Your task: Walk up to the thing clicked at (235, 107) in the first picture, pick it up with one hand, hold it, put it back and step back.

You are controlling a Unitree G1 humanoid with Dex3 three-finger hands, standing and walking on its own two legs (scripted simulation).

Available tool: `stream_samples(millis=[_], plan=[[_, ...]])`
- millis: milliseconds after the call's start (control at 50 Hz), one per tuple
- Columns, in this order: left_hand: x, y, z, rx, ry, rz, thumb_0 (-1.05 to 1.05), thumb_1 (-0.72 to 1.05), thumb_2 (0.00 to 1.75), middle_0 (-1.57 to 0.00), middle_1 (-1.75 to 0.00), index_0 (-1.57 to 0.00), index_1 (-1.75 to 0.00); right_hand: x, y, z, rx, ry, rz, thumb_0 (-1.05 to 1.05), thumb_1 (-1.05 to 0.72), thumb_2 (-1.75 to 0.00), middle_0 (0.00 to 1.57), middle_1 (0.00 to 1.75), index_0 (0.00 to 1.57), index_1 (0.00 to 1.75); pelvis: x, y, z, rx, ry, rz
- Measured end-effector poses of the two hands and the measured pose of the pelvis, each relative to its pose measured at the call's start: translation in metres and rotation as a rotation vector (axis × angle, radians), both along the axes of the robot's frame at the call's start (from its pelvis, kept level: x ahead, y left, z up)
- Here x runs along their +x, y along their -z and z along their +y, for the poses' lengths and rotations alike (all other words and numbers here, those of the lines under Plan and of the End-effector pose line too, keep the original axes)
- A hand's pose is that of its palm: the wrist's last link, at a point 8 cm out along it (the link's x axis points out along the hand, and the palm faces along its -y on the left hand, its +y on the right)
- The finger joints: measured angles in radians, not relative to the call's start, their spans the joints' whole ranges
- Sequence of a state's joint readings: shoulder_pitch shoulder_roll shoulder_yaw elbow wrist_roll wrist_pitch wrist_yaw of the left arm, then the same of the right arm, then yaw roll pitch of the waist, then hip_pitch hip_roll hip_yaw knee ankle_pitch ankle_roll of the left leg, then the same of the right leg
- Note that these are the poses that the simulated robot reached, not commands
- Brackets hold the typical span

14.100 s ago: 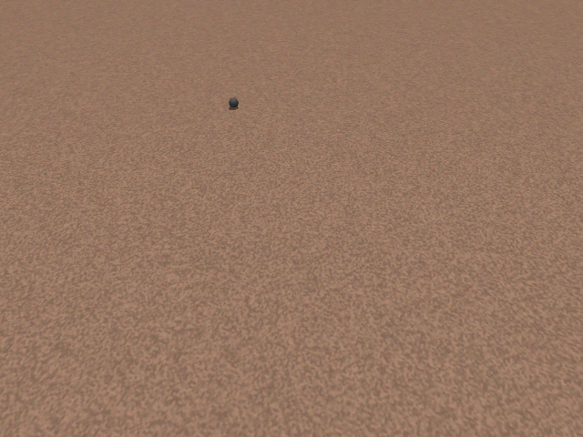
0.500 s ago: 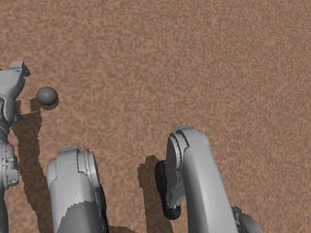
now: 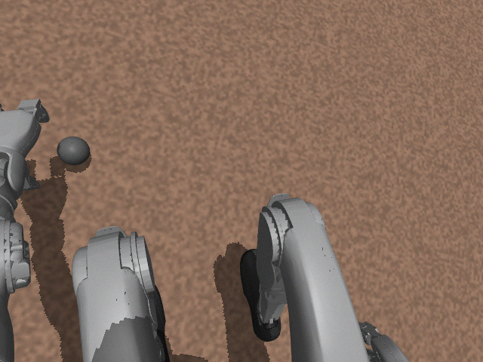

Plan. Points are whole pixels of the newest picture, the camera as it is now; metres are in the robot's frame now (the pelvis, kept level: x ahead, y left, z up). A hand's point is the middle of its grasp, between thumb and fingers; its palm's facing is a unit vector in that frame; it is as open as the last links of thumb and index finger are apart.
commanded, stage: rise first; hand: left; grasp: from above
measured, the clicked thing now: (73, 150) +0.50 +0.26 -0.30
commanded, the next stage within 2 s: approach in 0.06 s
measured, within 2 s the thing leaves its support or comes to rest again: neither
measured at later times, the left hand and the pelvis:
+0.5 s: hand (60, 136) +0.49 +0.25 -0.18, palm faces -0.43 -0.06 -0.90, open 13.0 cm; pelvis +0.00 +0.00 +0.00, yaw -1 degrees
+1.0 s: hand (44, 145) +0.48 +0.27 -0.18, palm faces -0.50 -0.07 -0.87, open 13.6 cm; pelvis +0.00 +0.00 +0.00, yaw +0 degrees
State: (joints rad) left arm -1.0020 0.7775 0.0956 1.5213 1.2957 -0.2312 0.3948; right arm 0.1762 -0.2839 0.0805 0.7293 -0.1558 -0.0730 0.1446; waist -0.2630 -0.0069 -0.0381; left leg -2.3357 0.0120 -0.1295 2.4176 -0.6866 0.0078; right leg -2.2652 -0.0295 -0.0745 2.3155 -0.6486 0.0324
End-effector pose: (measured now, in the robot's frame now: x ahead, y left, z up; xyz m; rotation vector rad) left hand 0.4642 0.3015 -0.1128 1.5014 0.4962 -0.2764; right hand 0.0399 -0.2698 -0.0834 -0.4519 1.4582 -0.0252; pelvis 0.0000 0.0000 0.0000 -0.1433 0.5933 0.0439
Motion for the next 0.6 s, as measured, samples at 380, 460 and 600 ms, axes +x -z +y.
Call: stream_samples(millis=[380, 460, 600], plan=[[0.009, 0.002, -0.02, -0.013, 0.05, -0.008, 0.0, -0.32, 0.85, -0.26, -0.88, -0.27, -0.86, -0.003, -0.001, 0.0, -0.003, -0.011, -0.003, 0.0, -0.9, -0.89, 0.21, 0.3, 0.2, 0.3, -0.001, 0.002, -0.001, 0.002, 0.001, -0.001], [0.024, 0.005, -0.041, -0.034, 0.083, -0.036, 0.0, -0.34, 0.86, -0.24, -0.89, -0.25, -0.88, -0.007, -0.005, 0.0, -0.019, -0.012, -0.006, 0.0, -0.9, -0.89, 0.21, 0.3, 0.2, 0.3, -0.001, 0.004, -0.001, -0.002, 0.005, -0.001], [0.048, 0.006, -0.067, -0.023, 0.08, -0.098, 0.0, -0.35, 0.87, -0.22, -0.9, -0.23, -0.89, -0.025, -0.009, 0.002, -0.021, 0.025, 0.01, 0.0, -0.9, -0.89, 0.21, 0.3, 0.2, 0.3, 0.002, 0.006, 0.0, -0.008, 0.015, 0.012]])
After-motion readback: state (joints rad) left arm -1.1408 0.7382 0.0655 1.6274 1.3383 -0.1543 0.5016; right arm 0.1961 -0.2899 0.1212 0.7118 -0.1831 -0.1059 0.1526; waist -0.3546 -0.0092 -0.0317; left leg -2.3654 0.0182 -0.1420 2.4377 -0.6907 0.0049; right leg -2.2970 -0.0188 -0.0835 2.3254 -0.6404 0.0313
